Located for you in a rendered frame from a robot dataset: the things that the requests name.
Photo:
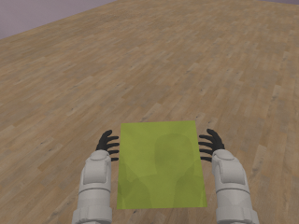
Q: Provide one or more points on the right robot forearm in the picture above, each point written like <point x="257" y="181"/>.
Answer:
<point x="232" y="189"/>

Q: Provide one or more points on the robot right hand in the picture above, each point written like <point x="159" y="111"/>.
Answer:
<point x="215" y="145"/>

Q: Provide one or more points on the carton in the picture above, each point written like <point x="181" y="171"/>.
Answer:
<point x="160" y="166"/>

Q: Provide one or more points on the left robot forearm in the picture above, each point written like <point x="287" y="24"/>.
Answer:
<point x="94" y="191"/>

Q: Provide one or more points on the robot left hand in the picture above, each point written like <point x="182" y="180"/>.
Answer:
<point x="103" y="145"/>

